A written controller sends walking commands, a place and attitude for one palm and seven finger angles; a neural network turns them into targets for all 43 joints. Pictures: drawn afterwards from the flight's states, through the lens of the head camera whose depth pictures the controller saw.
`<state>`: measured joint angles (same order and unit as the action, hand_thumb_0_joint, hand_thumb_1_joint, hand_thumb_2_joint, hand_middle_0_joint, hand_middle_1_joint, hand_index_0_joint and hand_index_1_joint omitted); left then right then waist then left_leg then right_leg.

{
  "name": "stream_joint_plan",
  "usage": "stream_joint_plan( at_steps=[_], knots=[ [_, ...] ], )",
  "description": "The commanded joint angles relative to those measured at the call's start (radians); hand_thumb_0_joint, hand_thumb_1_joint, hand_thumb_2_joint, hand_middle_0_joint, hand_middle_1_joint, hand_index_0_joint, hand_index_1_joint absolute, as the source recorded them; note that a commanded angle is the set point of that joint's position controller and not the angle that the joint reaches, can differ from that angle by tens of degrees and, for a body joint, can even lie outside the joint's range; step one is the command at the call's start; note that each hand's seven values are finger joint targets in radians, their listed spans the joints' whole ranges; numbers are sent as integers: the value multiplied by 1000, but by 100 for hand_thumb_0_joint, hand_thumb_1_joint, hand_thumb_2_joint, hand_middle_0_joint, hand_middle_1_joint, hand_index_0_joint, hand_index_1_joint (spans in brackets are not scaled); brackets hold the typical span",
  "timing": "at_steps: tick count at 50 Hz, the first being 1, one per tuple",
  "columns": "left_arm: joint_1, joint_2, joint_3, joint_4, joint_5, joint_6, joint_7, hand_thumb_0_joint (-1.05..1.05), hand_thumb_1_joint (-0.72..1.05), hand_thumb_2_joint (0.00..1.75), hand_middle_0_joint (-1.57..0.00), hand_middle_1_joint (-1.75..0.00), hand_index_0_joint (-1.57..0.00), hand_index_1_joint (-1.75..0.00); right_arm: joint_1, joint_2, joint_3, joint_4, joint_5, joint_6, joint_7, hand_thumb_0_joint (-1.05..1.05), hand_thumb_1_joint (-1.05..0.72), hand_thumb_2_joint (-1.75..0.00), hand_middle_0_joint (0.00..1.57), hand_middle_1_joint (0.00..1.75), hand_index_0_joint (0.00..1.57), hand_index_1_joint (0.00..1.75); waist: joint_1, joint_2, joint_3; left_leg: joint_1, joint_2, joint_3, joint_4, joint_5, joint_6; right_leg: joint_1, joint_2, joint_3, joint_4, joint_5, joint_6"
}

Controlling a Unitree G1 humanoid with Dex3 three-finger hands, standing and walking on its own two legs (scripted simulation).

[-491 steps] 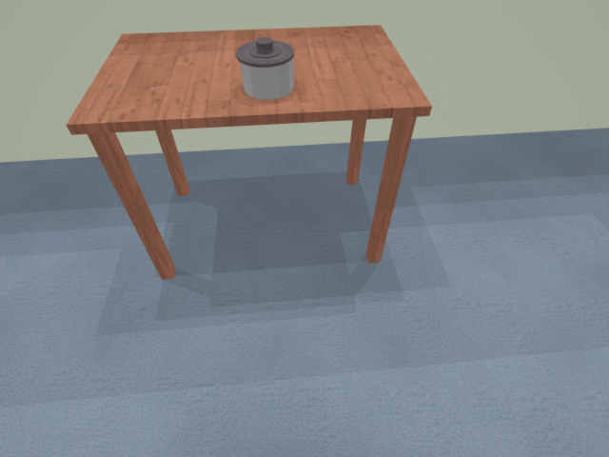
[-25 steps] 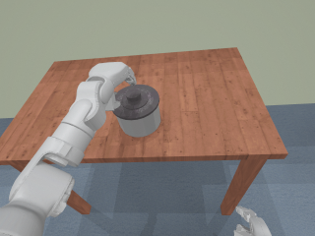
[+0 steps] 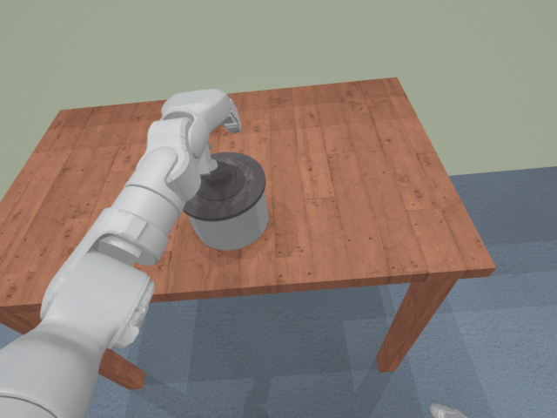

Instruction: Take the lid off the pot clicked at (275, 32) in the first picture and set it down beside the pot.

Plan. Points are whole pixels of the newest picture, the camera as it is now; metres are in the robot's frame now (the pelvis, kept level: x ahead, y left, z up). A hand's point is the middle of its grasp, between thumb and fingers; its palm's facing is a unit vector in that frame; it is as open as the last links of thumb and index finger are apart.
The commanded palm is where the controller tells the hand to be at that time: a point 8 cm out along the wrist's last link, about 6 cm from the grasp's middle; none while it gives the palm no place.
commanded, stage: move the open hand above the knob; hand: left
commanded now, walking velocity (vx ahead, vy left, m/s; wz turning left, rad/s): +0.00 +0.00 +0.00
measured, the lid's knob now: (217, 173) +0.48 +0.09 +0.09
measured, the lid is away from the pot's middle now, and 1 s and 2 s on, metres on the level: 0.00 0.00 0.00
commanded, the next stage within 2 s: lower the open fingers around the knob in 0.52 s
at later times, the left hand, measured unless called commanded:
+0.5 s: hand (208, 150) +0.46 +0.09 +0.16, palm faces -0.25 -0.03 -0.97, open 10.0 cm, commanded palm +0.45 +0.09 +0.22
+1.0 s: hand (214, 166) +0.45 +0.08 +0.13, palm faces -0.32 -0.04 -0.95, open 10.0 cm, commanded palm +0.44 +0.09 +0.19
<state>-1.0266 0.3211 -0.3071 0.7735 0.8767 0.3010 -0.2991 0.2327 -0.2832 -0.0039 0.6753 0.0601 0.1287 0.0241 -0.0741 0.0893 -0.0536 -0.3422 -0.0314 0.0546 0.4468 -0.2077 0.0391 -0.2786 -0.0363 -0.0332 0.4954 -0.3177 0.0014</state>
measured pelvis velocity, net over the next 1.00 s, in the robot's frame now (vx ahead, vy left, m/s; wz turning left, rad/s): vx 0.00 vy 0.00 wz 0.01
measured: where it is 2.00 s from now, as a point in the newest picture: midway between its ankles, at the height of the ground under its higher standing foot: outside the picture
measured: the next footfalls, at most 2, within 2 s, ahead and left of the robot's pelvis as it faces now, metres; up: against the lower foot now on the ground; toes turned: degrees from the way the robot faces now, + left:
none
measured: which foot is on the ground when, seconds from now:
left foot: down 0.00-1.00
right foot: down 0.00-1.00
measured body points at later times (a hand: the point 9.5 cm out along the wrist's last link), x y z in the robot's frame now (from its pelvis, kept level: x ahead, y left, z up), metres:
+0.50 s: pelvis -0.01 +0.00 +0.00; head +0.02 -0.04 +0.45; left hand +0.47 +0.08 +0.21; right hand +0.12 -0.24 -0.14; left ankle +0.01 +0.10 -0.74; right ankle -0.05 -0.12 -0.74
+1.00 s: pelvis +0.00 +0.00 +0.00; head +0.02 -0.04 +0.45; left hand +0.47 +0.08 +0.18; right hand +0.10 -0.25 -0.14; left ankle +0.01 +0.10 -0.74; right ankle -0.05 -0.12 -0.74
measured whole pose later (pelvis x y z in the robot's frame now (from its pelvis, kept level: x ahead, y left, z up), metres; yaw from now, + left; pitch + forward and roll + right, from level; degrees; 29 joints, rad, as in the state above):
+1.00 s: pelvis +0.00 +0.00 +0.00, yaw +0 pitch +6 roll +1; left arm -1.03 0.27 -0.35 0.87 0.87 0.31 -0.30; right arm 0.22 -0.27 0.00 0.68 0.07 0.12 0.01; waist -0.07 0.08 -0.05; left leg -0.34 -0.03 0.05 0.44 -0.20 0.04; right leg -0.27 -0.04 -0.04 0.49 -0.32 0.00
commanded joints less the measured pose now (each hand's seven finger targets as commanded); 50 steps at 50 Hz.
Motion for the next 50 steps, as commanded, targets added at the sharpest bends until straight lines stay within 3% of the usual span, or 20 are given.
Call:
stream_joint_plan(
  at_steps=[1, 2, 4, 6, 9, 16, 19, 21, 24, 27, 29, 31, 33, 35, 38, 39, 43, 45, 47, 50],
  knots=[
    [-480, 220, 92, -198, 25, 12, 46, 0, -30, 147, -85, -8, -85, -8, -88, -94, -26, -143, 7, -39, 5, 0, -90, -90, 20, 30, 20, 30, 25, -154, -416, 273, -12, -56, 27, 422, 44, 81, 37, -4, -13, 555, -28],
    [-504, 165, 42, -220, 27, 17, 43, 0, -30, 147, -85, -8, -85, -8, -90, -89, -28, -141, 9, -38, 9, 0, -90, -90, 20, 30, 20, 30, 13, -141, -407, 294, -10, -59, 28, 422, 42, 46, 41, -11, -15, 532, -28],
    [-491, 147, 46, -230, 4, 18, 43, 0, -30, 147, -85, -8, -85, -8, -92, -89, -33, -147, 9, -37, 11, 0, -90, -90, 20, 30, 20, 30, 13, -143, -400, 297, -10, -68, 32, 424, 44, 38, 42, -14, -24, 506, -32],
    [-523, 217, 91, -212, 14, 23, 51, 0, -30, 147, -85, -8, -85, -8, -89, -94, -28, -135, 8, -37, 4, 0, -90, -90, 20, 30, 20, 30, 15, -162, -406, 290, -11, -64, 18, 356, 42, 49, 44, -11, -25, 477, -29],
    [-562, 128, 17, -222, 7, 14, 55, 0, -30, 147, -85, -8, -85, -8, -94, -84, -26, -133, 12, -42, 2, 0, -90, -90, 20, 30, 20, 30, 1, -131, -387, 301, -8, -71, 17, 348, 39, 5, 44, -19, -27, 436, -35],
    [-620, 170, 46, -87, 16, 24, 71, 0, -30, 147, -85, -8, -85, -8, -87, -86, -12, -103, 9, -42, -19, 0, -90, -90, 20, 30, 20, 30, -4, -174, -372, 263, -12, -69, -5, 236, 34, 5, 42, -12, -34, 370, -32],
    [-649, 95, -3, -96, 11, 11, 68, 0, -30, 147, -85, -8, -85, -8, -79, -78, -15, -110, 6, -53, -18, 0, -90, -90, 20, 30, 20, 30, -11, -147, -384, 280, -14, -75, 5, 264, 34, -15, 42, -15, -32, 378, -38],
    [-610, 161, 53, -42, 15, 18, 72, 0, -30, 147, -85, -8, -85, -8, -71, -88, -14, -100, 4, -47, -22, 0, -90, -90, 20, 30, 20, 30, -2, -171, -389, 268, -12, -69, -1, 249, 34, 11, 41, -7, -34, 381, -33],
    [-639, 118, 20, -63, 14, 13, 67, 0, -30, 147, -85, -8, -85, -8, -73, -83, -11, -111, 5, -48, -24, 0, -90, -90, 20, 30, 20, 30, -8, -169, -379, 251, -15, -67, -1, 261, 37, 11, 39, -9, -37, 403, -35],
    [-620, 153, 39, -67, 30, 7, 70, 0, -30, 147, -85, -8, -85, -8, -69, -85, -13, -114, 4, -51, -22, 0, -90, -90, 20, 30, 20, 30, 3, -142, -409, 276, -14, -68, 2, 288, 36, 24, 41, -6, -28, 420, -36],
    [-582, 102, 21, -43, 13, 10, 64, 0, -30, 147, -85, -8, -85, -8, -64, -82, -18, -116, 5, -49, -20, 0, -90, -90, 20, 30, 20, 30, -2, -176, -376, 255, -13, -66, 5, 292, 40, 16, 42, -11, -40, 423, -35],
    [-595, 228, 109, -61, 18, 9, 74, 0, -30, 147, -85, -8, -85, -8, -62, -94, -14, -115, 3, -52, -26, 0, -90, -90, 20, 30, 20, 30, 16, -177, -399, 243, -15, -58, -7, 263, 42, 66, 38, 4, -42, 436, -29],
    [-594, 136, 23, -13, 19, 45, 54, 0, -30, 147, -85, -8, -85, -8, -63, -88, -16, -108, 9, -50, -22, 0, -90, -90, 20, 30, 20, 30, 2, -170, -372, 243, -24, -60, -5, 271, 42, 36, 40, -3, -35, 449, -31],
    [-589, 183, 69, -51, 19, 45, 44, 0, -30, 147, -85, -8, -85, -8, -62, -97, -20, -115, 3, -55, -19, 0, -90, -90, 20, 30, 20, 30, 12, -153, -401, 260, -23, -63, 4, 300, 45, 60, 39, 1, -34, 479, -33],
    [-571, 142, 28, -83, 15, 39, 22, 0, -30, 147, -85, -8, -85, -8, -65, -94, -24, -121, 7, -57, -18, 0, -90, -90, 20, 30, 20, 30, 3, -168, -403, 281, -26, -58, 3, 298, 49, 49, 40, 0, -39, 480, -28],
    [-555, 88, -5, -91, 1, 27, 12, 0, -30, 147, -85, -8, -85, -8, -65, -89, -25, -131, 7, -60, -18, 0, -90, -90, 20, 30, 20, 30, -3, -183, -388, 272, -26, -64, 9, 321, 52, 42, 40, -4, -43, 487, -31],
    [-546, 189, 69, -107, 10, 8, 23, 0, -30, 147, -85, -8, -85, -8, -56, -98, -24, -118, 6, -56, -23, 0, -90, -90, 20, 30, 20, 30, 8, -175, -390, 280, -24, -55, 4, 305, 52, 57, 41, 3, -42, 489, -28],
    [-547, 141, 28, -113, 12, -3, 32, 0, -30, 147, -85, -8, -85, -8, -59, -92, -25, -120, 7, -55, -20, 0, -90, -90, 20, 30, 20, 30, 1, -159, -373, 277, -21, -58, 7, 312, 50, 34, 43, -4, -41, 477, -30],
    [-511, 150, 39, -48, 21, 12, 47, 0, -30, 147, -85, -8, -85, -8, -54, -96, -23, -107, 9, -45, -20, 0, -90, -90, 20, 30, 20, 30, 1, -175, -338, 254, -20, -52, 1, 276, 48, 20, 46, -5, -44, 448, -29],
    [-582, 142, 33, -167, 6, -9, 61, 0, -30, 147, -85, -8, -85, -8, -68, -89, -26, -126, 6, -56, -18, 0, -90, -90, 20, 30, 20, 30, 2, -135, -438, 307, -19, -62, 16, 335, 48, 49, 42, 0, -27, 493, -32]
  ],
)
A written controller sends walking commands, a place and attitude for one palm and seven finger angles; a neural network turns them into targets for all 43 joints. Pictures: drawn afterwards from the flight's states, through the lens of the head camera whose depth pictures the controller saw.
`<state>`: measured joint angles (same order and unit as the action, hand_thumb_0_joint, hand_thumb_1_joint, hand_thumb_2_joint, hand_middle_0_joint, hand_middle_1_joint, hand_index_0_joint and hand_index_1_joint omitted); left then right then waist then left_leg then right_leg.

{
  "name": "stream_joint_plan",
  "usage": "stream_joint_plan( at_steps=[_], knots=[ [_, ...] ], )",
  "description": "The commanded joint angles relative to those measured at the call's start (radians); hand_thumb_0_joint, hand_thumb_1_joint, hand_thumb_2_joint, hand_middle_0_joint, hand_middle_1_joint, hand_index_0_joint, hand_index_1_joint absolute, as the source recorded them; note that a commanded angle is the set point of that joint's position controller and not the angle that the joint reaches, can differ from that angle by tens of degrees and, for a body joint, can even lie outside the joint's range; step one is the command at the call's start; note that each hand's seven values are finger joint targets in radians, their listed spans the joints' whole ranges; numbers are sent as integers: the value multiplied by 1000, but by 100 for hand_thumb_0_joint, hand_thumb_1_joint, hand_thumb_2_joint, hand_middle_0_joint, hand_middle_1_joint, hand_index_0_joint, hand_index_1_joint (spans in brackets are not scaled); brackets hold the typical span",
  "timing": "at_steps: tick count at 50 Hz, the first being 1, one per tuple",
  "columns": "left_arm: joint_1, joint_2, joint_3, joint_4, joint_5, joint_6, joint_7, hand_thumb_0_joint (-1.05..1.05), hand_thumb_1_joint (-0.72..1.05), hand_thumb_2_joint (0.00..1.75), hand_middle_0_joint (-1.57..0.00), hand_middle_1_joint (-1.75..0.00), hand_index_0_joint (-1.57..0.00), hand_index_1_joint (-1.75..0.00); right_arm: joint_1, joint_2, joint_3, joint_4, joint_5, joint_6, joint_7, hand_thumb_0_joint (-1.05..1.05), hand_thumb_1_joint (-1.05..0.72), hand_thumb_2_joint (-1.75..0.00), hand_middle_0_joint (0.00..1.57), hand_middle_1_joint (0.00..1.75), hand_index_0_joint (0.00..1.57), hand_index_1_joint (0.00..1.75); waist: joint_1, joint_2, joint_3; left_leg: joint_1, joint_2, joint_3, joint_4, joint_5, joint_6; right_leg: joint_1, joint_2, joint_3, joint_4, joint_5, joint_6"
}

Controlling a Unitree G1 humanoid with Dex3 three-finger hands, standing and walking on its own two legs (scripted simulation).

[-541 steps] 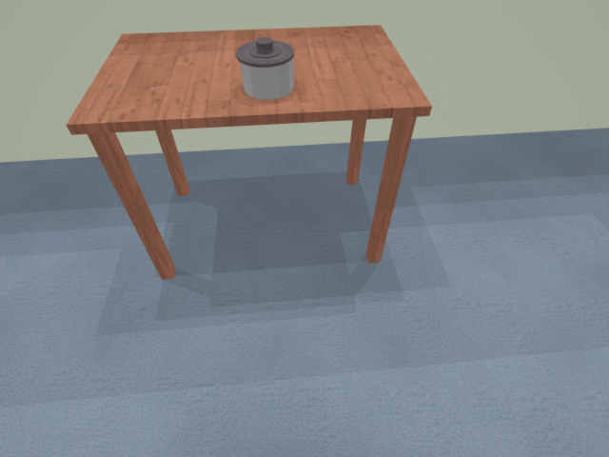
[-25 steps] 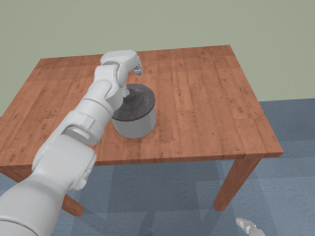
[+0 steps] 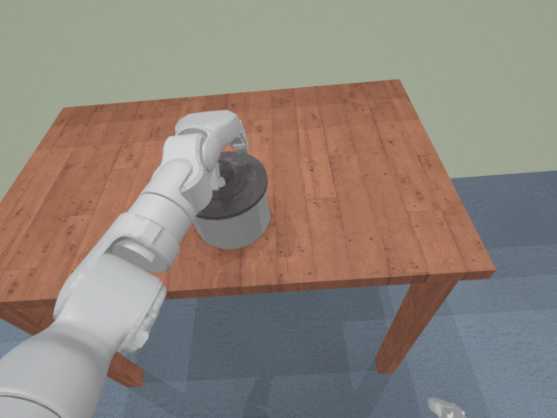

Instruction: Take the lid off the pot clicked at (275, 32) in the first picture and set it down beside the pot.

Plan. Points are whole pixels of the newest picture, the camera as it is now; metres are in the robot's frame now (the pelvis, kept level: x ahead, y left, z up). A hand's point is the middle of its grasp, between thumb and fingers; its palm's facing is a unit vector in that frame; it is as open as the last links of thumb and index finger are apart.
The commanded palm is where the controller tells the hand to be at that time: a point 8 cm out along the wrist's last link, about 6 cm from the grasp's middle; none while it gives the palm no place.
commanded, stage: lower the open fingers around the knob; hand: left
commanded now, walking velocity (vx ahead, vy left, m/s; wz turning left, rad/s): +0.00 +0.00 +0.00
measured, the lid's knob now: (219, 172) +0.49 +0.09 +0.09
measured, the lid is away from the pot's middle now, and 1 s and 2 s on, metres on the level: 0.00 0.00 0.00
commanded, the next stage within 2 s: close the fingers and squeeze the knob in 0.52 s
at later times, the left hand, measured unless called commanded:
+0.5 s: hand (218, 173) +0.46 +0.09 +0.11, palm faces -0.32 -0.04 -0.95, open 10.0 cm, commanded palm +0.45 +0.10 +0.17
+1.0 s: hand (210, 177) +0.45 +0.10 +0.11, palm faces -0.34 -0.05 -0.94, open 9.4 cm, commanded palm +0.45 +0.10 +0.17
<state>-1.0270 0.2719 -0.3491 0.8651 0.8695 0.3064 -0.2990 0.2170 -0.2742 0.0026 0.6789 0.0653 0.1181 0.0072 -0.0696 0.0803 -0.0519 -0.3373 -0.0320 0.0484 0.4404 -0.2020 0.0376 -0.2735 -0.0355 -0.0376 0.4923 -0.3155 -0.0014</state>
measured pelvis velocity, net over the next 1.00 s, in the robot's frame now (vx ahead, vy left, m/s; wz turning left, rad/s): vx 0.00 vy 0.00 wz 0.00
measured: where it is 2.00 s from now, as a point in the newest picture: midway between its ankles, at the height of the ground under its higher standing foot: outside the picture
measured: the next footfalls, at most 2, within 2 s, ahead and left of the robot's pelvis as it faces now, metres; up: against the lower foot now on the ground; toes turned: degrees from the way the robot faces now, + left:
none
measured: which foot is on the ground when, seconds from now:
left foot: down 0.00-1.00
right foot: down 0.00-1.00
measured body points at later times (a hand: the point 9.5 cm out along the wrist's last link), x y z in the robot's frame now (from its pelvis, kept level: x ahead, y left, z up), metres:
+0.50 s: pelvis +0.00 +0.00 +0.00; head +0.03 -0.03 +0.45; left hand +0.47 +0.09 +0.16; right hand +0.09 -0.25 -0.14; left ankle +0.01 +0.10 -0.74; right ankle -0.04 -0.11 -0.74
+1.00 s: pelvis +0.00 +0.00 +0.00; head +0.02 -0.03 +0.45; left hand +0.47 +0.10 +0.16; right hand +0.10 -0.25 -0.14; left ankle +0.01 +0.10 -0.74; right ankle -0.04 -0.11 -0.74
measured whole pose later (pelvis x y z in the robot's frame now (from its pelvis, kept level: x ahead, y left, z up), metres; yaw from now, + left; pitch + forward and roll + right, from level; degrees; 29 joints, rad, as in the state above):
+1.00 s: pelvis +0.00 +0.00 +0.00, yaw +0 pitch +7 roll +1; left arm -1.02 0.27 -0.35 0.95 0.87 0.29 -0.24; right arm 0.22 -0.26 0.00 0.69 0.07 0.12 0.00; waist -0.08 0.07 -0.06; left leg -0.38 -0.03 0.05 0.47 -0.21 0.04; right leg -0.30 -0.03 -0.04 0.50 -0.31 0.00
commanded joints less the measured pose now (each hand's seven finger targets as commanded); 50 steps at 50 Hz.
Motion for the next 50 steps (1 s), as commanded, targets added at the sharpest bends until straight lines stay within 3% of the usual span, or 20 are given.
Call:
stream_joint_plan(
  at_steps=[1, 5, 8, 10, 12, 16, 18, 21, 24, 25, 27, 30, 31, 32, 35, 37, 39, 41, 43, 50],
  knots=[
    [-546, 195, 78, -223, 24, -11, 65, 0, -30, 147, -85, -8, -85, -8, -54, -97, -35, -126, 1, -43, 1, 0, -90, -90, 20, 30, 20, 30, -1, -113, -431, 310, -16, -60, 28, 340, 47, 27, 43, 2, -23, 480, -31],
    [-504, 146, 52, -95, 12, 24, 67, 0, -30, 147, -85, -8, -85, -8, -46, -105, -28, -105, 4, -20, -1, 0, -90, -90, 20, 30, 20, 30, -17, -179, -319, 220, -18, -43, 13, 249, 46, -1, 44, -2, -41, 442, -26],
    [-573, 177, 64, -174, 14, 1, 67, 0, -30, 147, -85, -8, -85, -8, -46, -102, -30, -111, 3, -29, -12, 0, -90, -90, 20, 30, 20, 30, -21, -142, -408, 276, -20, -48, 25, 279, 49, 15, 42, 6, -33, 465, -26],
    [-574, 127, 26, -165, 15, -16, 63, 0, -30, 147, -85, -8, -85, -8, -36, -98, -34, -106, 0, -31, -13, 0, -90, -90, 20, 30, 20, 30, -35, -139, -404, 295, -14, -55, 40, 319, 50, -17, 46, 0, -29, 473, -28],
    [-510, 195, 94, -102, 18, -12, 75, 0, -30, 147, -85, -8, -85, -8, -20, -105, -33, -98, -2, -25, -14, 0, -90, -90, 20, 30, 20, 30, -18, -162, -394, 268, -15, -52, 31, 302, 49, 6, 48, 2, -31, 464, -27],
    [-488, 163, 74, -97, 28, -15, 91, 0, -30, 147, -85, -8, -85, -8, -20, -105, -35, -97, -1, -15, -7, 0, -90, -90, 20, 30, 20, 30, -17, -139, -394, 260, -9, -50, 37, 333, 45, -4, 47, -2, -20, 483, -31],
    [-507, 100, 26, -110, 24, -7, 94, 0, -30, 147, -85, -8, -85, -8, -22, -100, -38, -96, 0, -9, -1, 0, -90, -90, 20, 30, 20, 30, -27, -123, -389, 270, -7, -51, 38, 328, 41, -29, 50, -8, -20, 460, -31],
    [-493, 208, 116, -151, 16, -17, 103, 0, -30, 147, -85, -8, -85, -8, -22, -105, -39, -106, -6, -15, -3, 0, -90, -90, 20, 30, 20, 30, -5, -131, -459, 282, -10, -51, 43, 362, 48, 37, 46, 4, -17, 517, -29],
    [-468, 121, 58, -121, 18, -4, 101, 0, -30, 147, -85, -8, -85, -8, -20, -100, -43, -104, -1, -10, 0, 0, -90, -90, 20, 30, 20, 30, -17, -167, -391, 248, -5, -47, 41, 358, 50, 3, 50, -8, -26, 502, -30],
    [-472, 170, 87, -127, 22, -2, 104, 0, -30, 147, -85, -8, -85, -8, -23, -106, -41, -103, -1, -11, 0, 0, -90, -90, 20, 30, 20, 30, -10, -160, -394, 251, -5, -48, 35, 331, 48, 9, 51, -6, -27, 485, -29],
    [-495, 154, 65, -129, 17, 4, 105, 0, -30, 147, -85, -8, -85, -8, -23, -103, -37, -100, 1, -12, -2, 0, -90, -90, 20, 30, 20, 30, -15, -137, -389, 251, -11, -46, 29, 312, 48, 5, 51, -5, -26, 477, -29],
    [-472, 226, 125, -140, 19, -3, 105, 0, -30, 147, -85, -8, -85, -8, -25, -108, -37, -107, -2, -17, -6, 0, -90, -90, 20, 30, 20, 30, -1, -147, -418, 248, -11, -46, 32, 320, 52, 44, 47, 4, -27, 502, -28],
    [-480, 201, 97, -145, 27, -4, 102, 0, -30, 147, -85, -8, -85, -8, -30, -104, -36, -107, 0, -17, -7, 0, -90, -90, 20, 30, 20, 30, -7, -139, -414, 256, -11, -44, 31, 316, 50, 30, 48, 1, -26, 492, -28],
    [-472, 164, 68, -143, 28, -2, 101, 0, -15, 112, -61, -53, -61, -53, -28, -99, -38, -107, 1, -18, -4, 0, -90, -90, 20, 30, 20, 30, -10, -132, -403, 261, -9, -48, 29, 325, 48, 14, 49, -4, -25, 481, -29],
    [-465, 151, 65, -133, 13, -3, 93, 0, -12, 112, -59, -60, -59, -60, -27, -103, -40, -108, 1, -17, -2, 0, -90, -90, 20, 30, 20, 30, -16, -140, -369, 254, -7, -48, 28, 291, 48, -8, 52, -7, -35, 448, -29],
    [-511, 188, 84, -145, 13, -6, 98, 0, -10, 112, -59, -65, -59, -65, -20, -105, -38, -102, 2, -21, -8, 0, -90, -90, 20, 30, 20, 30, -18, -153, -382, 253, -10, -49, 23, 271, 50, 5, 52, -4, -36, 442, -27],
    [-518, 149, 58, -156, 10, -15, 92, 0, -8, 111, -59, -69, -59, -69, -27, -102, -39, -108, 4, -25, -10, 0, -90, -90, 20, 30, 20, 30, -23, -137, -386, 259, -9, -51, 27, 282, 50, -11, 49, -3, -38, 436, -30],
    [-514, 192, 86, -137, 18, -15, 98, 0, -6, 111, -59, -72, -59, -72, -15, -106, -37, -97, 1, -26, -12, 0, -90, -90, 20, 30, 20, 30, -19, -134, -392, 265, -9, -54, 24, 264, 48, -8, 51, -3, -36, 423, -29],
    [-498, 164, 63, -87, 19, -6, 98, 0, -4, 110, -59, -75, -59, -75, -20, -104, -35, -93, 4, -23, -14, 0, -90, -90, 20, 30, 20, 30, -23, -155, -351, 234, -10, -48, 18, 233, 47, -19, 52, -4, -41, 403, -28],
    [-545, 177, 76, -117, 18, -26, 101, 0, 4, 107, -61, -85, -61, -85, -9, -107, -37, -94, -1, -34, -18, 0, -90, -90, 20, 30, 20, 30, -26, -109, -405, 275, -7, -60, 30, 270, 45, -26, 51, -2, -34, 414, -33]
  ],
)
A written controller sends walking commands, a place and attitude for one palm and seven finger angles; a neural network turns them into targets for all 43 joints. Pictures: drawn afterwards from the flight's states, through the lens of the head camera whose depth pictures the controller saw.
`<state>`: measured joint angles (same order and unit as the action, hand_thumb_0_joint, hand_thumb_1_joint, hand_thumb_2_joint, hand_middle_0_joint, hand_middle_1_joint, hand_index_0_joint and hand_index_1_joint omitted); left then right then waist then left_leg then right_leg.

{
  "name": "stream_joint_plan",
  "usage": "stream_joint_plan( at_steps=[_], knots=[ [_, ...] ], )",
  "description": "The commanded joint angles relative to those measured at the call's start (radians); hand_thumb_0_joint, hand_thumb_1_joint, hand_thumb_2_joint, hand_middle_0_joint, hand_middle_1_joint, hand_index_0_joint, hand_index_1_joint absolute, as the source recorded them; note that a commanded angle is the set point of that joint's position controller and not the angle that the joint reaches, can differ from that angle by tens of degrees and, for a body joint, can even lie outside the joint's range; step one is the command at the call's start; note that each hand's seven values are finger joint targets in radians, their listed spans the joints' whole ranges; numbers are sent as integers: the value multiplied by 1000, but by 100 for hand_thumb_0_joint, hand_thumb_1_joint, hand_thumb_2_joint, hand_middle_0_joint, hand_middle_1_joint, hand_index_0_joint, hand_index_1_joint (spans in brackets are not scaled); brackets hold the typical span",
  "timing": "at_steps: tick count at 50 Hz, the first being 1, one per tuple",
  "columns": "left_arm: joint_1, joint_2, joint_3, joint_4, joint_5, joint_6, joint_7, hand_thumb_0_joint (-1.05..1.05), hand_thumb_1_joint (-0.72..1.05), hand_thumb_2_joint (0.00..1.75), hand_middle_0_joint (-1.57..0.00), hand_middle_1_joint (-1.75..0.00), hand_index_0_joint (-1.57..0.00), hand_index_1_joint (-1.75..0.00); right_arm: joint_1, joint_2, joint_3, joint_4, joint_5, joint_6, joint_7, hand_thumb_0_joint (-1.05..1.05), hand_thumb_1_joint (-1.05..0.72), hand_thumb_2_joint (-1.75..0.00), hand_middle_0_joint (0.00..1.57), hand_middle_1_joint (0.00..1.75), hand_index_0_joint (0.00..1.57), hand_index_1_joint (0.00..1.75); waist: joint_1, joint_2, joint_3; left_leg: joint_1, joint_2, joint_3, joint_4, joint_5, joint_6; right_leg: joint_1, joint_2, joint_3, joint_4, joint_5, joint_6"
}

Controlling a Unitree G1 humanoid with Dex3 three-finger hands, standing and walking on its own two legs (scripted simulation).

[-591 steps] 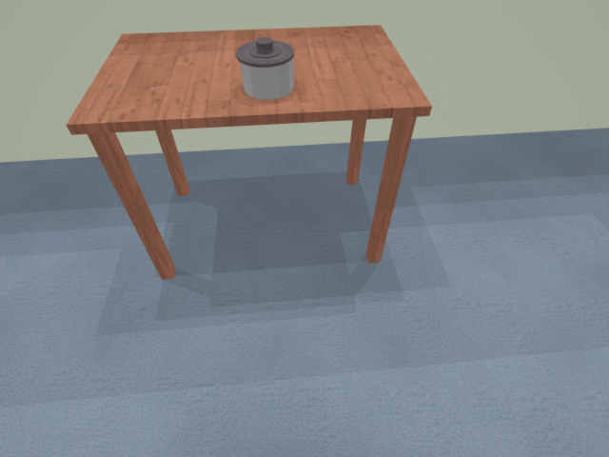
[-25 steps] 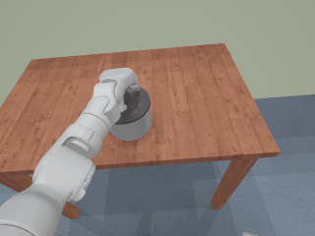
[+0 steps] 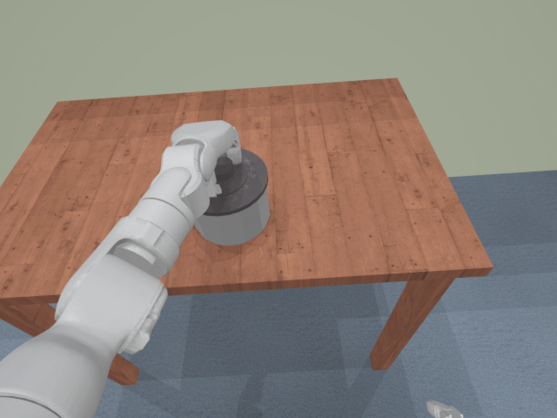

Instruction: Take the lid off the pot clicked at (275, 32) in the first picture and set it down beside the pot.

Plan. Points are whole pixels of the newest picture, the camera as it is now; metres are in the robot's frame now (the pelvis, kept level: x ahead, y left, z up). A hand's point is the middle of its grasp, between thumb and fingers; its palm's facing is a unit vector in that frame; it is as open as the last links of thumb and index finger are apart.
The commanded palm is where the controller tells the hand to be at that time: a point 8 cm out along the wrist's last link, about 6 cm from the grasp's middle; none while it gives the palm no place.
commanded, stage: close the fingers and squeeze the knob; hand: left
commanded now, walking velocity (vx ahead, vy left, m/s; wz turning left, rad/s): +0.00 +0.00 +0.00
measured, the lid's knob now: (220, 168) +0.49 +0.09 +0.09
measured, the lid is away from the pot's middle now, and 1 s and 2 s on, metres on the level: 0.00 0.00 0.01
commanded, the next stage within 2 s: lift the lid straight up in 1.26 s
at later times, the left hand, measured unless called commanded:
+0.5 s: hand (213, 171) +0.46 +0.09 +0.11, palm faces -0.33 -0.05 -0.94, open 7.7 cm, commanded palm +0.45 +0.10 +0.17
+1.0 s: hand (213, 172) +0.46 +0.09 +0.11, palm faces -0.33 -0.05 -0.94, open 7.5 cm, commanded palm +0.45 +0.10 +0.17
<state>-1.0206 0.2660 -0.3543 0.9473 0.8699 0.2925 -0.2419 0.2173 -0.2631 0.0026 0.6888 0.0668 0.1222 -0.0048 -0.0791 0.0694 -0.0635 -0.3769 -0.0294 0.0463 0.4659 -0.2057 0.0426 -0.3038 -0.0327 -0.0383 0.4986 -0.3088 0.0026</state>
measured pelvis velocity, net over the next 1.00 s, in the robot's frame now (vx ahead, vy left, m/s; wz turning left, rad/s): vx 0.00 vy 0.00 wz -0.01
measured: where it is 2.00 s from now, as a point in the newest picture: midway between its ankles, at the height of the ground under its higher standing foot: outside the picture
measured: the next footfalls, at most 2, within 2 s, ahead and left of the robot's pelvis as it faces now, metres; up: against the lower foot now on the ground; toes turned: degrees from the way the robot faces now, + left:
none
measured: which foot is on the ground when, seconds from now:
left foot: down 0.00-1.00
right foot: down 0.00-1.00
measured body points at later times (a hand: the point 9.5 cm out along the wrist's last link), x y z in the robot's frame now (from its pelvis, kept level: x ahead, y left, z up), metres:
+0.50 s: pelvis +0.00 +0.00 +0.00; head +0.03 -0.03 +0.45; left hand +0.47 +0.09 +0.16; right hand +0.09 -0.25 -0.14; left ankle +0.01 +0.10 -0.74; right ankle -0.04 -0.12 -0.74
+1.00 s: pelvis +0.00 +0.00 +0.00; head +0.03 -0.03 +0.45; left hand +0.47 +0.09 +0.16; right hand +0.10 -0.26 -0.14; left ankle +0.01 +0.10 -0.74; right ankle -0.04 -0.12 -0.74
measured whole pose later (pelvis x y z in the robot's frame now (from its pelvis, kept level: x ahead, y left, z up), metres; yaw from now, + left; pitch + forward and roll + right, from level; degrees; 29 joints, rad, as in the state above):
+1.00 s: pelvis +0.00 +0.00 +0.00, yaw +0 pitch +7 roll +0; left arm -0.99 0.27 -0.34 0.90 0.88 0.29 -0.25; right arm 0.22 -0.27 0.00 0.68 0.06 0.14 0.00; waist -0.08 0.08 -0.07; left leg -0.37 -0.02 0.05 0.46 -0.21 0.04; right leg -0.29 -0.03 -0.03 0.49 -0.31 0.00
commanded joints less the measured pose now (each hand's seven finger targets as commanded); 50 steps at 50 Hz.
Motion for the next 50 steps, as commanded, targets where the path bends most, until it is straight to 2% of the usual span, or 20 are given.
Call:
stream_joint_plan(
  at_steps=[1, 6, 8, 9, 10, 13, 18, 19, 20, 23, 26, 29, 30, 32, 34, 37, 39, 41, 47, 50],
  knots=[
    [-545, 175, 74, -195, 20, -11, 45, 0, 5, 106, -61, -86, -61, -86, -10, -114, -37, -104, -2, -40, -4, 0, -90, -90, 20, 30, 20, 30, -15, -97, -396, 317, -11, -57, 5, 277, 40, 6, 49, -2, -38, 410, -36],
    [-525, 207, 103, -184, 23, -6, 49, 0, 11, 103, -63, -91, -63, -91, -10, -121, -37, -104, -2, -35, -4, 0, -90, -90, 20, 30, 20, 30, -10, -132, -380, 289, -9, -50, -2, 265, 42, 24, 49, -1, -43, 417, -35],
    [-524, 149, 52, -177, 22, -2, 45, 0, 13, 101, -64, -92, -64, -92, -12, -116, -38, -103, 2, -34, -1, 0, -90, -90, 20, 30, 20, 30, -19, -128, -364, 297, -9, -54, 0, 273, 41, -2, 52, -7, -42, 409, -35],
    [-522, 153, 72, -186, 12, -7, 44, 0, 15, 101, -64, -93, -64, -93, -13, -116, -40, -109, 0, -37, -3, 0, -90, -90, 20, 30, 20, 30, -16, -144, -361, 288, -8, -54, 2, 283, 45, 4, 51, -5, -48, 417, -36],
    [-550, 198, 96, -226, 16, -14, 48, 0, 16, 100, -65, -94, -65, -94, -9, -122, -40, -108, -2, -40, -2, 0, -90, -90, 20, 30, 20, 30, -12, -113, -397, 311, -7, -55, 2, 282, 42, 18, 49, -1, -41, 422, -35],
    [-487, 196, 93, -136, 23, 9, 47, 0, 20, 97, -67, -96, -67, -96, -3, -125, -36, -95, 1, -31, -4, 0, -90, -90, 20, 30, 20, 30, -10, -145, -349, 273, -10, -45, -3, 267, 42, 14, 51, -1, -46, 422, -33],
    [-524, 218, 107, -196, 28, 0, 45, 0, 27, 91, -70, -99, -70, -99, -6, -123, -37, -103, -2, -35, -2, 0, -90, -90, 20, 30, 20, 30, -6, -124, -391, 297, -8, -50, 0, 293, 42, 29, 50, -2, -39, 440, -35],
    [-496, 180, 93, -201, 17, -8, 39, 0, 28, 90, -71, -99, -71, -99, -14, -116, -39, -118, -4, -38, -3, 0, -90, -90, 20, 30, 20, 30, -4, -135, -398, 290, -12, -50, 9, 318, 46, 41, 49, 1, -41, 463, -36],
    [-506, 217, 114, -222, 26, -10, 41, 0, 29, 88, -71, -99, -71, -99, -9, -122, -41, -110, -5, -36, -1, 0, -90, -90, 20, 30, 20, 30, -4, -119, -408, 308, -8, -48, 11, 323, 45, 40, 48, 2, -38, 472, -34],
    [-496, 169, 73, -208, 31, -1, 43, 0, 34, 84, -74, -100, -74, -100, -13, -117, -42, -108, 0, -29, 4, 0, -90, -90, 20, 30, 20, 30, -10, -111, -377, 311, -5, -48, 7, 314, 41, 7, 52, -6, -40, 438, -34],
    [-483, 216, 110, -201, 26, 2, 48, 0, 38, 79, -76, -101, -76, -101, -19, -120, -38, -110, -1, -28, 2, 0, -90, -90, 20, 30, 20, 30, -1, -131, -384, 292, -9, -46, 6, 311, 43, 40, 51, -2, -37, 459, -34],
    [-499, 151, 66, -190, 17, 11, 43, 0, 43, 74, -79, -101, -79, -101, -25, -117, -39, -110, 2, -25, 2, 0, -90, -90, 20, 30, 20, 30, -12, -132, -356, 282, -8, -46, 6, 296, 43, 11, 51, -5, -45, 435, -35],
    [-519, 176, 77, -185, 29, 14, 46, 0, 45, 72, -80, -102, -80, -102, -21, -121, -38, -102, 0, -24, 1, 0, -90, -90, 20, 30, 20, 30, -14, -126, -365, 291, -6, -48, 5, 276, 41, 5, 52, -4, -41, 419, -35],
    [-522, 166, 71, -212, 25, 13, 48, 0, 48, 68, -81, -102, -81, -102, -21, -115, -39, -110, -1, -29, 4, 0, -90, -90, 20, 30, 20, 30, -6, -93, -400, 319, -10, -53, 7, 303, 40, 13, 52, -4, -35, 429, -37],
    [-511, 175, 90, -228, 14, 3, 42, 0, 44, 74, -79, -101, -78, -100, -25, -114, -39, -118, -4, -31, 2, 0, -90, -90, 20, 30, 20, 30, -3, -127, -416, 311, -9, -54, 12, 324, 44, 43, 49, 1, -39, 462, -37],
    [-492, 176, 79, -167, 17, 18, 39, 0, 43, 79, -78, -100, -75, -99, -22, -119, -35, -106, 1, -21, -2, 0, -90, -90, 20, 30, 20, 30, -13, -165, -352, 270, -12, -41, 1, 270, 45, 31, 51, -1, -49, 446, -30],
    [-517, 223, 118, -219, 14, 3, 39, 0, 44, 80, -78, -100, -75, -98, -31, -120, -34, -119, -1, -29, -6, 0, -90, -90, 20, 30, 20, 30, -1, -152, -395, 273, -13, -44, 5, 292, 48, 67, 45, 7, -45, 474, -33],
    [-497, 196, 85, -181, 26, 8, 37, 0, 45, 81, -78, -100, -75, -98, -30, -118, -31, -110, 1, -23, -6, 0, -90, -90, 20, 30, 20, 30, -9, -131, -362, 273, -12, -42, -1, 272, 43, 38, 46, 2, -46, 449, -32],
    [-505, 167, 71, -250, 25, 3, 41, 0, 50, 84, -80, -101, -77, -98, -31, -111, -40, -119, -1, -24, 4, 0, -90, -90, 20, 30, 20, 30, -5, -108, -395, 322, -8, -50, 12, 330, 42, 27, 52, -4, -39, 464, -35],
    [-486, 205, 101, -218, 24, 7, 42, 0, 53, 86, -82, -101, -78, -98, -32, -119, -36, -115, -1, -21, 0, 0, -90, -90, 20, 30, 20, 30, -3, -139, -381, 284, -10, -41, 6, 291, 45, 50, 49, 3, -46, 466, -32]
  ],
)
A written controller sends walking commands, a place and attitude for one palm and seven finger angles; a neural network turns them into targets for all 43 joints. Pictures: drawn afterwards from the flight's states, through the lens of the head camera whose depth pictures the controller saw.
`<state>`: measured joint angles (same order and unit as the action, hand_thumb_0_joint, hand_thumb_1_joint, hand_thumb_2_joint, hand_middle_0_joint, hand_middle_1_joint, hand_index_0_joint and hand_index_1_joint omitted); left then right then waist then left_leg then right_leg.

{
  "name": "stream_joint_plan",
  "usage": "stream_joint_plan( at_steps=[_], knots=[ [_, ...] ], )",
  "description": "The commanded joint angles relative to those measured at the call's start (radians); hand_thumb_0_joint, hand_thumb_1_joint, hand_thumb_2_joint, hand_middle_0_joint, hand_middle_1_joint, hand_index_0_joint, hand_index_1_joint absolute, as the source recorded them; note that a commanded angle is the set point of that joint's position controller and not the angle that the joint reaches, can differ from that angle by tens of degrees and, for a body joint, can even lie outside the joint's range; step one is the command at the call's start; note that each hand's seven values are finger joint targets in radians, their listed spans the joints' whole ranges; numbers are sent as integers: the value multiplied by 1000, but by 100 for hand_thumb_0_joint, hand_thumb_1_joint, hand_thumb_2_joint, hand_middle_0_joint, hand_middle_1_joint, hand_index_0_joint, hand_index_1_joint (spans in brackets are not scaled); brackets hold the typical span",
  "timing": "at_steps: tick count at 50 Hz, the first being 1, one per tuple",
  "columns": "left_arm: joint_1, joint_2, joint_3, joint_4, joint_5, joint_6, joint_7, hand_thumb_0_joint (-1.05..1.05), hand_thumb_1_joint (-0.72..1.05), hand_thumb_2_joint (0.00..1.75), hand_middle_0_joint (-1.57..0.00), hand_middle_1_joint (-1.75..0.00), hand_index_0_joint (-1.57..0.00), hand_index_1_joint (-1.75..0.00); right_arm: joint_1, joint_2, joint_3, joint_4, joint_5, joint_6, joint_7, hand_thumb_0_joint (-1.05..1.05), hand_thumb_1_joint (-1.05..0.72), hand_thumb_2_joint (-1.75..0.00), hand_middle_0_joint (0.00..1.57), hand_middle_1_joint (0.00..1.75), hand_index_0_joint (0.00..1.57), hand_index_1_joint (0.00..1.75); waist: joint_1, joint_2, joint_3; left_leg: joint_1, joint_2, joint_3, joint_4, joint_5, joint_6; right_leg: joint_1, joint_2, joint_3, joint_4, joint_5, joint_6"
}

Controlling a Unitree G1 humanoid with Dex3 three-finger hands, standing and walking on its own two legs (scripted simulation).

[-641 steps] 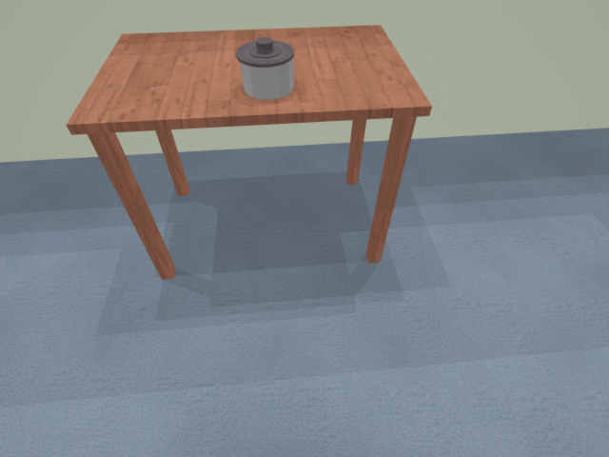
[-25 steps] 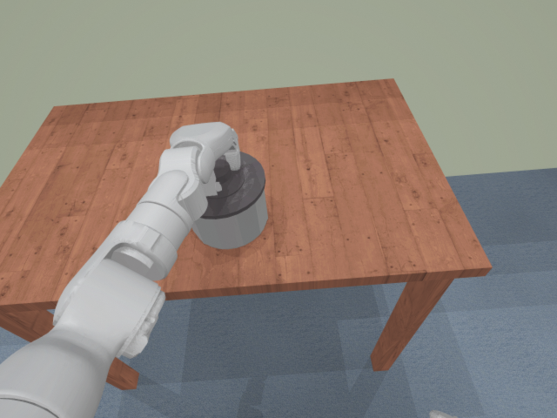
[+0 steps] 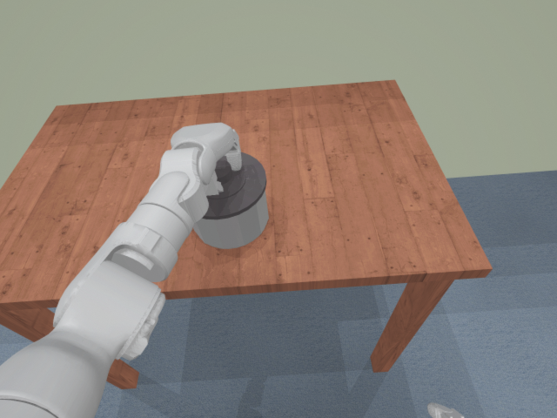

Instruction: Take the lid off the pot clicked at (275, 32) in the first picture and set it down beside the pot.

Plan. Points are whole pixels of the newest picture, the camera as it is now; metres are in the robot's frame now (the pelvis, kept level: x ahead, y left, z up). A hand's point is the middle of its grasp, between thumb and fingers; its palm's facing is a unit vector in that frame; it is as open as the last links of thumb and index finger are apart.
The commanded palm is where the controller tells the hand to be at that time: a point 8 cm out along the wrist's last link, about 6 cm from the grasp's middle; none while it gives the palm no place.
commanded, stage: close the fingers and squeeze the knob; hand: left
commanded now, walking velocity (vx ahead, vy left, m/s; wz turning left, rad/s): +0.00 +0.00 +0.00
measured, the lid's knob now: (218, 172) +0.49 +0.09 +0.09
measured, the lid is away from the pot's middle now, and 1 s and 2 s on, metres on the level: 0.00 0.01 0.02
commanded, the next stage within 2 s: lift the lid straight up in 0.26 s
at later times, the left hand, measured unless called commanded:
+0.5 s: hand (211, 175) +0.45 +0.09 +0.11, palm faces -0.34 -0.06 -0.94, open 7.5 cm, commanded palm +0.45 +0.10 +0.18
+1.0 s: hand (210, 161) +0.45 +0.09 +0.15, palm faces -0.29 -0.05 -0.95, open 7.5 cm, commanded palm +0.44 +0.10 +0.22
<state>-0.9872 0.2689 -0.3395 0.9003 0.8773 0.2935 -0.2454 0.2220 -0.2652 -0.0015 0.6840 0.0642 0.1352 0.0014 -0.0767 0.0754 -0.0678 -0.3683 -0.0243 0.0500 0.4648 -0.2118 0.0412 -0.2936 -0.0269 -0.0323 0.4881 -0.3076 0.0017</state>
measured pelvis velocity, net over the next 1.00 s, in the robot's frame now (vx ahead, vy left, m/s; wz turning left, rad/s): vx -0.01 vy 0.00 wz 0.01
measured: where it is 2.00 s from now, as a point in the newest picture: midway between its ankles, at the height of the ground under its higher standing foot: outside the picture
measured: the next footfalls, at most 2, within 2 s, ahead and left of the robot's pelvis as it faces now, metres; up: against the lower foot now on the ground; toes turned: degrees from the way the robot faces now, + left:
none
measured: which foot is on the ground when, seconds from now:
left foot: down 0.00-1.00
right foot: down 0.00-1.00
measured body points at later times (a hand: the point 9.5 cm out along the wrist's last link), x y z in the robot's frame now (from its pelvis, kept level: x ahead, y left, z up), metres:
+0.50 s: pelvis +0.00 +0.00 +0.00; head +0.03 -0.03 +0.45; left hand +0.47 +0.09 +0.16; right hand +0.10 -0.25 -0.14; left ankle +0.01 +0.10 -0.74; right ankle -0.04 -0.12 -0.74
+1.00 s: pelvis -0.01 +0.00 +0.00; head +0.01 -0.04 +0.45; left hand +0.46 +0.09 +0.20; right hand +0.12 -0.25 -0.13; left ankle +0.01 +0.10 -0.74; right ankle -0.04 -0.12 -0.74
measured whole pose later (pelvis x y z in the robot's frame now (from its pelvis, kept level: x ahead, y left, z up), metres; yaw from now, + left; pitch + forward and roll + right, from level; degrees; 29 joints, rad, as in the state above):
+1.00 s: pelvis -0.01 +0.00 +0.00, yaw +1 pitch +5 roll +1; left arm -1.05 0.27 -0.36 0.88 0.85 0.32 -0.30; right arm 0.19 -0.26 0.01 0.70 0.06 0.07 0.00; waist -0.06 0.09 -0.05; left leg -0.33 -0.03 0.04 0.44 -0.19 0.04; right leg -0.27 -0.03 -0.04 0.49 -0.30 0.00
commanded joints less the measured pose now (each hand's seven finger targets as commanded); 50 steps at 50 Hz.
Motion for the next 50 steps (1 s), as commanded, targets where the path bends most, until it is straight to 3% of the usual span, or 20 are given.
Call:
stream_joint_plan(
  at_steps=[1, 4, 8, 13, 14, 19, 20, 23, 25, 28, 29, 31, 34, 36, 37, 39, 42, 44, 46, 50],
  knots=[
    [-509, 200, 83, -133, 17, 14, 46, 0, 54, 86, -82, -101, -78, -99, -34, -116, -30, -105, 3, -33, -9, 0, -90, -90, 20, 30, 20, 30, -7, -146, -351, 264, -17, -44, 3, 288, 46, 30, 45, -6, -37, 453, -32],
    [-542, 190, 80, -209, 13, 1, 46, 0, 57, 88, -83, -102, -80, -99, -44, -111, -32, -117, 2, -41, -6, 0, -90, -90, 20, 30, 20, 30, -2, -115, -401, 295, -15, -55, 11, 333, 46, 40, 42, -6, -31, 472, -37],
    [-538, 194, 76, -181, 23, 11, 49, 0, 61, 89, -85, -103, -81, -100, -38, -115, -34, -105, 4, -35, -4, 0, -90, -90, 20, 30, 20, 30, -7, -128, -382, 296, -12, -52, 6, 308, 44, 25, 46, -8, -32, 449, -34],
    [-547, 147, 42, -164, 17, 19, 48, 0, 66, 91, -88, -104, -84, -101, -35, -113, -35, -101, 3, -33, 0, 0, -90, -90, 20, 30, 20, 30, -14, -124, -366, 303, -11, -56, 6, 301, 41, -4, 50, -15, -33, 425, -35],
    [-557, 168, 69, -199, 7, 9, 48, 0, 67, 92, -88, -104, -84, -101, -40, -113, -35, -110, 1, -38, -2, 0, -90, -90, 20, 30, 20, 30, -7, -133, -395, 302, -12, -59, 9, 316, 45, 21, 46, -11, -34, 441, -36],
    [-567, 176, 69, -153, 7, 14, 45, 0, 69, 92, -89, -104, -84, -102, -37, -115, -29, -101, 3, -40, -12, 0, -90, -90, 20, 30, 20, 30, -14, -142, -362, 271, -16, -53, 0, 272, 47, 20, 44, -5, -44, 429, -34],
    [-581, 211, 89, -162, 11, 12, 49, 0, 69, 92, -89, -104, -84, -102, -34, -116, -28, -101, 1, -44, -13, 0, -90, -90, 20, 30, 20, 30, -9, -139, -385, 280, -17, -55, -1, 266, 47, 37, 44, -3, -38, 432, -33],
    [-634, 233, 93, -222, 19, -2, 51, 0, 70, 93, -89, -104, -84, -102, -40, -111, -28, -104, 3, -59, -16, 0, -90, -90, 20, 30, 20, 30, -9, -101, -431, 327, -17, -60, 5, 306, 46, 42, 43, 0, -32, 460, -33],
    [-627, 210, 79, -279, 13, -21, 50, 0, 70, 93, -89, -104, -84, -102, -44, -104, -32, -116, -1, -72, -10, 0, -90, -90, 20, 30, 20, 30, -5, -82, -466, 364, -14, -72, 20, 379, 46, 46, 43, -3, -23, 499, -35],
    [-619, 211, 78, -227, 16, -5, 57, 0, 70, 93, -89, -104, -85, -102, -40, -108, -32, -98, 5, -69, -7, 0, -90, -90, 20, 30, 20, 30, -10, -114, -398, 339, -11, -70, 4, 333, 42, 16, 50, -11, -34, 451, -34],
    [-650, 200, 78, -265, 2, -12, 59, 0, 70, 93, -89, -104, -85, -102, -41, -107, -32, -106, 4, -75, -8, 0, -90, -90, 20, 30, 20, 30, -9, -112, -411, 333, -13, -72, 1, 335, 44, 27, 47, -13, -36, 453, -36],
    [-703, 283, 129, -328, 6, -22, 73, 0, 70, 93, -89, -104, -85, -102, -43, -107, -31, -104, 2, -94, -12, 0, -90, -90, 20, 30, 20, 30, 0, -99, -473, 375, -15, -77, 5, 349, 46, 60, 47, -3, -26, 484, -34],
    [-674, 186, 55, -335, 6, -18, 66, 0, 70, 93, -89, -104, -85, -102, -57, -94, -35, -109, 5, -105, -1, 0, -90, -90, 20, 30, 20, 30, -4, -90, -468, 388, -12, -86, 17, 418, 42, 34, 47, -11, -22, 491, -37],
    [-637, 245, 107, -272, 13, 7, 70, 0, 70, 93, -89, -104, -85, -102, -52, -108, -34, -89, 2, -98, 4, 0, -90, -90, 20, 30, 20, 30, 6, -118, -438, 365, -13, -82, 10, 375, 38, 40, 49, -13, -20, 481, -36],
    [-618, 228, 97, -232, 7, 22, 66, 0, 70, 93, -89, -104, -85, -102, -58, -107, -29, -87, 3, -94, 4, 0, -90, -90, 20, 30, 20, 30, 9, -131, -410, 339, -18, -75, 0, 341, 38, 39, 48, -13, -26, 470, -34],
    [-681, 202, 72, -319, -3, 18, 56, 0, 70, 93, -89, -104, -85, -102, -80, -102, -30, -107, 3, -102, 5, 0, -90, -90, 20, 30, 20, 30, 6, -107, -447, 355, -22, -75, 7, 360, 41, 52, 41, -9, -23, 497, -36],
    [-674, 214, 67, -232, 16, 43, 39, 0, 70, 93, -89, -104, -85, -102, -80, -105, -24, -89, 6, -92, 1, 0, -90, -90, 20, 30, 20, 30, 1, -144, -397, 329, -23, -72, -4, 302, 39, 36, 43, -9, -30, 460, -32],
    [-722, 198, 61, -280, -2, 33, 28, 0, 70, 93, -89, -104, -85, -102, -87, -100, -22, -104, 4, -101, -4, 0, -90, -90, 20, 30, 20, 30, 1, -137, -419, 334, -26, -76, -6, 300, 42, 48, 39, -7, -34, 456, -34],
    [-715, 255, 95, -257, 5, 30, 20, 0, 70, 93, -89, -104, -85, -102, -86, -103, -19, -101, 2, -106, -10, 0, -90, -90, 20, 30, 20, 30, 6, -133, -428, 342, -30, -74, -4, 295, 45, 63, 38, 2, -34, 472, -31],
    [-717, 258, 92, -189, 13, 32, 2, 0, 70, 93, -89, -104, -85, -102, -83, -105, -11, -98, 3, -106, -22, 0, -90, -90, 20, 30, 20, 30, 1, -180, -359, 285, -32, -65, -26, 222, 46, 57, 34, 4, -54, 423, -26]
  ],
)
